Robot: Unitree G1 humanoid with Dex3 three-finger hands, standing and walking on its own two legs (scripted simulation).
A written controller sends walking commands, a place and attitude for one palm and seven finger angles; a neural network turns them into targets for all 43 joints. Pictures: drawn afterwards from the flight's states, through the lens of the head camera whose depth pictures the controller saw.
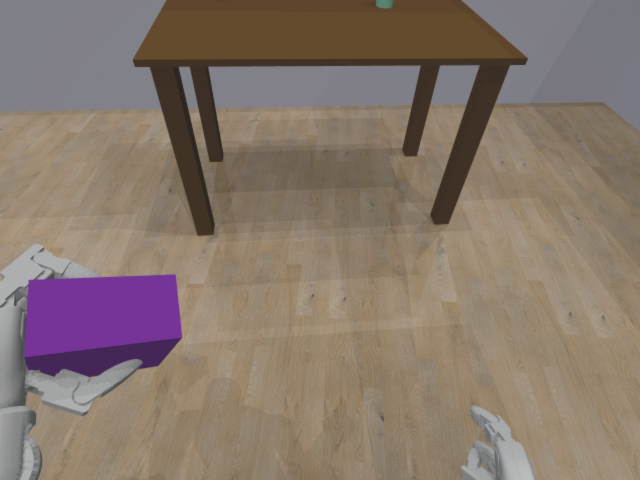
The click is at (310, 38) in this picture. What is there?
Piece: table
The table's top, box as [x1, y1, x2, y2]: [133, 0, 527, 66]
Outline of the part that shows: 133,62 135,66 525,64 527,58 461,0 394,0 393,6 391,8 379,8 375,5 375,0 166,0 134,56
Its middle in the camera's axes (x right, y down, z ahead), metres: +0.02 -0.79 +1.41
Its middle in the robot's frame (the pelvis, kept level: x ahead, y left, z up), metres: +1.58 +0.07 -0.01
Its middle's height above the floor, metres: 0.76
